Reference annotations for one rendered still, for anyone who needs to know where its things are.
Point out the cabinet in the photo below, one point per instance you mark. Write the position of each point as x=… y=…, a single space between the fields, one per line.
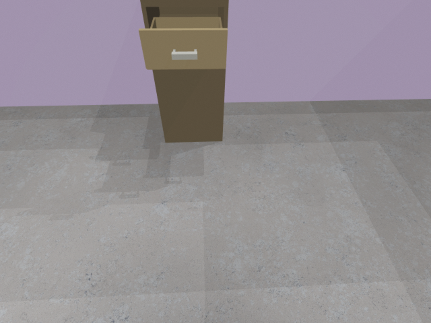
x=191 y=101

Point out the drawer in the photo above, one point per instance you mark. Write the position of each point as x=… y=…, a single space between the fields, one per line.
x=184 y=34

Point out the handle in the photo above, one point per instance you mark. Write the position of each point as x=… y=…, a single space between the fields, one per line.
x=184 y=55

